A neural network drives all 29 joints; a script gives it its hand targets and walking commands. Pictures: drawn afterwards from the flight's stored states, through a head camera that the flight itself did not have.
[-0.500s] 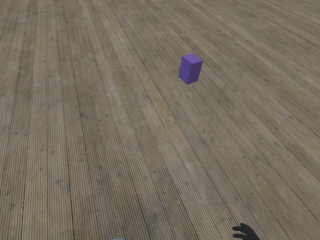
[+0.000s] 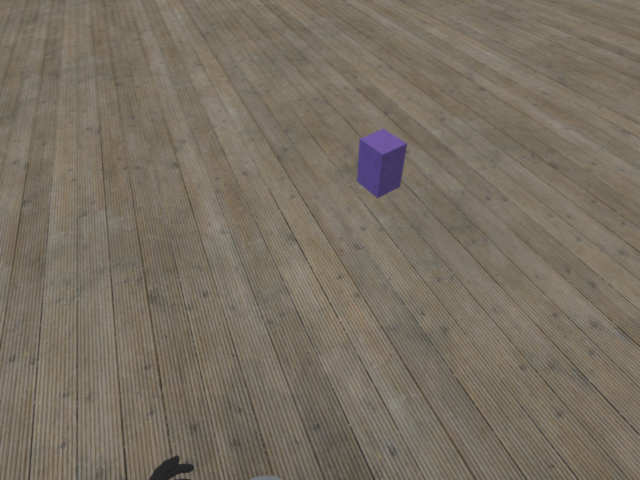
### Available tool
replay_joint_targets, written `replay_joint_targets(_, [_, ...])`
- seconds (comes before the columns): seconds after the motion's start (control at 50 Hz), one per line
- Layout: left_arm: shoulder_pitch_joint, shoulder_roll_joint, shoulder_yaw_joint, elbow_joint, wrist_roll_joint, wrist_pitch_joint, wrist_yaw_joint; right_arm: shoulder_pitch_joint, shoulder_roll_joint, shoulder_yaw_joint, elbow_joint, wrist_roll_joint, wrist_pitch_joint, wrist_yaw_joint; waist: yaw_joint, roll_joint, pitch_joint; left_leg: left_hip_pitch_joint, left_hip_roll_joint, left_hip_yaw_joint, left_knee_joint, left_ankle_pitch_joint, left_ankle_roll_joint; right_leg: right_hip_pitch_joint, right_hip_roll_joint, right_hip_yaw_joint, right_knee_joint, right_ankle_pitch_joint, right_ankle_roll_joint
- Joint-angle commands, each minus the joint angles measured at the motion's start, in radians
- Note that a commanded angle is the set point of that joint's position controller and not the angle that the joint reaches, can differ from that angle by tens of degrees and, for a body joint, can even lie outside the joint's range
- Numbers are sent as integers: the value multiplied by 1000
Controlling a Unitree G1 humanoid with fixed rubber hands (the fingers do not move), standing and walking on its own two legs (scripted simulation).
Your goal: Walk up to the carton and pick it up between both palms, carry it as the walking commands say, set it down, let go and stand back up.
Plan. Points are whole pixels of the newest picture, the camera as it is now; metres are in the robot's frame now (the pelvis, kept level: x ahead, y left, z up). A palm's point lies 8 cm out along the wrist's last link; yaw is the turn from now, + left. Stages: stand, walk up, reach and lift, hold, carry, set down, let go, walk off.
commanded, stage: walk up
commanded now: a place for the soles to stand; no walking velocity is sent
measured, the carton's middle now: (380, 163) +1.57 -0.28 -0.61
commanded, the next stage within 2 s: none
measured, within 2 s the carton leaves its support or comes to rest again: neither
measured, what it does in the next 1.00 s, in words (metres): walks ahead: left foot, then right foot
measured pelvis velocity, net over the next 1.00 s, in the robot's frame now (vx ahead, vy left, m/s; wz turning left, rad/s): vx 0.44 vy -0.06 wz -0.01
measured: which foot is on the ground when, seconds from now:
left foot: up 0.00-0.10, down 0.12-0.52, up 0.54-0.84, down 0.86-1.00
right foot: down 0.00-0.12, up 0.14-0.50, down 0.52-0.84, up 0.86-1.00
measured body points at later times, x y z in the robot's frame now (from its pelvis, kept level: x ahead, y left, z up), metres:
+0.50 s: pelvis +0.24 -0.04 +0.00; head +0.22 -0.05 +0.45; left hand +0.39 +0.19 -0.10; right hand +0.21 -0.29 -0.14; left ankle +0.17 +0.13 -0.70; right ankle +0.37 -0.20 -0.70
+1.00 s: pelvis +0.44 -0.06 +0.00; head +0.44 -0.04 +0.45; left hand +0.49 +0.19 -0.14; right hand +0.53 -0.31 -0.10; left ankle +0.47 +0.05 -0.70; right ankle +0.45 -0.19 -0.64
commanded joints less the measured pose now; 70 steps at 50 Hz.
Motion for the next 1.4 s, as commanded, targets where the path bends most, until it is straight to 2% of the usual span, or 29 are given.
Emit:
replay_joint_targets(0.0, [10,231,72,-46,14,-26,12,2,-35,-5,-159,7,-21,12,18,-251,-42,-90,86,-91,-204,-51,1,35,-327,468,-485,-325,-249])
replay_joint_targets(0.06, [-17,218,61,-16,4,-11,-9,174,11,-18,-78,9,-40,15,-55,-209,-69,263,-2,96,-467,283,0,-158,-215,199,-341,-335,-170])
replay_joint_targets(0.1, [-31,156,34,-24,-1,19,-18,277,-3,-45,-51,-6,-49,-2,-113,2,-83,503,-41,55,-508,185,27,-367,-175,176,-117,-504,-108])
replay_joint_targets(0.12, [-27,104,27,-57,-3,31,-32,316,-118,-68,-76,-7,-49,-16,-161,257,-91,528,160,-288,-768,-250,73,-510,-7,-11,252,-515,-37])
replay_joint_targets(0.14, [-26,106,27,-113,9,43,-47,295,-172,-74,-107,-10,-42,-43,-153,214,-86,496,377,-820,-1102,-677,177,-602,55,106,519,-404,24])
replay_joint_targets(0.16, [-70,162,36,-126,13,56,-64,222,-216,-72,-130,7,-33,-84,-155,87,-6,460,430,-855,-1190,-701,212,-641,-22,210,598,-337,42])
replay_joint_targets(0.18, [-54,199,51,-118,10,66,-77,198,-146,-50,-99,-6,-49,-90,-119,-13,36,440,416,-771,-1134,-549,211,-649,-52,206,625,-202,44])
replay_joint_targets(0.24, [43,161,47,-111,22,47,-71,62,-115,-32,-121,-23,-71,-84,-49,138,-2,397,385,-565,-1068,-379,257,-593,-84,237,492,-161,61])
replay_joint_targets(0.28, [13,139,56,-85,-1,49,-82,48,-63,-19,-69,-19,-86,-80,-43,70,120,250,334,-408,-1112,-162,192,-492,-85,233,406,-58,80])
replay_joint_targets(0.4, [99,141,69,-98,-3,34,-93,-94,-139,-41,-25,-21,-88,-56,73,126,80,8,281,-69,-1054,-155,187,-17,-92,176,82,126,39])
replay_joint_targets(0.48, [242,206,106,-30,6,23,-64,-45,-76,-23,-9,-19,-44,-21,99,-53,67,44,187,67,-707,-5,138,207,51,-11,-79,54,32])
replay_joint_targets(0.5, [339,262,116,-21,5,9,-42,43,-59,-17,2,-21,-39,-13,135,-225,-48,25,103,128,-328,209,107,370,-7,157,-166,-74,-9])
replay_joint_targets(0.52, [378,324,135,-52,6,-1,-26,109,26,11,-31,-5,-40,-5,117,-481,-156,-88,-9,126,-1,-14,44,454,-282,632,-361,-350,-98])
replay_joint_targets(0.54, [292,372,137,-91,-20,13,-8,76,-32,-15,-76,0,-33,-2,95,-368,-159,-229,-79,34,64,-52,9,433,-397,1038,-634,-618,-243])
replay_joint_targets(0.62, [182,258,77,-54,-6,2,14,-24,-52,-10,-91,-23,-19,-8,81,-231,-41,-304,80,-59,18,-66,-1,318,-398,670,-506,-416,-265])
replay_joint_targets(0.7, [97,248,68,-56,-1,-3,15,-6,-40,-17,-113,4,-11,10,42,-352,-36,-100,82,-52,-208,-59,-10,61,-354,451,-517,-455,-225])
replay_joint_targets(0.8, [-14,224,60,-42,-6,42,-10,160,-23,-24,-61,-10,-20,8,-75,-239,34,366,-23,101,-539,212,1,-272,-191,109,-324,-580,-118])
replay_joint_targets(0.82, [52,168,47,-50,-8,54,-21,189,-50,-47,-50,-1,-32,-8,-83,-78,-8,461,-50,67,-621,138,10,-307,-128,69,-156,-544,-84])
replay_joint_targets(0.84, [81,121,25,-69,9,58,-34,256,-125,-57,-42,-5,-45,-31,-107,147,-12,445,138,-293,-812,-177,61,-391,-25,-22,232,-399,-30])
replay_joint_targets(0.86, [78,123,21,-91,14,62,-49,276,-174,-63,-72,3,-47,-50,-131,172,39,420,372,-753,-1112,-465,116,-526,50,86,457,-311,13])
replay_joint_targets(0.88, [45,151,34,-97,17,72,-59,244,-174,-57,-52,19,-42,-78,-139,103,34,481,412,-797,-1201,-603,169,-582,-23,194,504,-238,39])
replay_joint_targets(0.94, [55,166,49,-127,18,65,-63,68,-114,-37,-82,-16,-46,-81,-52,92,63,323,332,-530,-1115,-432,218,-492,-92,226,451,-130,64])
replay_joint_targets(1.0, [25,164,53,-114,9,46,-68,66,-94,-20,-49,-16,-78,-80,-71,63,68,351,383,-386,-1062,14,276,-469,-106,238,363,-107,71])
replay_joint_targets(1.12, [60,136,45,-136,-3,33,-76,-4,-151,-27,-31,-21,-67,-37,-12,186,8,145,237,-47,-963,88,200,-4,-51,116,14,80,36])
replay_joint_targets(1.14, [63,129,52,-121,4,21,-79,0,-124,-20,-16,-4,-59,-33,2,14,31,120,203,-10,-913,119,182,52,39,20,-72,138,11])
replay_joint_targets(1.18, [197,188,83,-97,3,17,-58,38,-106,-7,-21,-17,-42,-26,80,-20,-38,96,164,106,-645,289,132,298,74,22,-152,63,-4])
replay_joint_targets(1.22, [366,330,121,-90,-12,14,-24,110,-1,21,-74,9,-34,-4,142,-450,-219,-157,-75,149,-55,-59,10,566,-332,763,-437,-306,-196])
replay_joint_targets(1.24, [338,334,126,-103,-38,30,3,54,-74,-4,-88,8,-14,-6,153,-273,-138,-215,-38,19,1,-59,15,474,-385,966,-540,-478,-276])
replay_joint_targets(1.38, [122,226,53,-68,10,9,10,61,-49,-5,-100,-7,-13,5,36,-268,-64,-62,39,-15,-295,-7,-25,190,-292,397,-485,-214,-220])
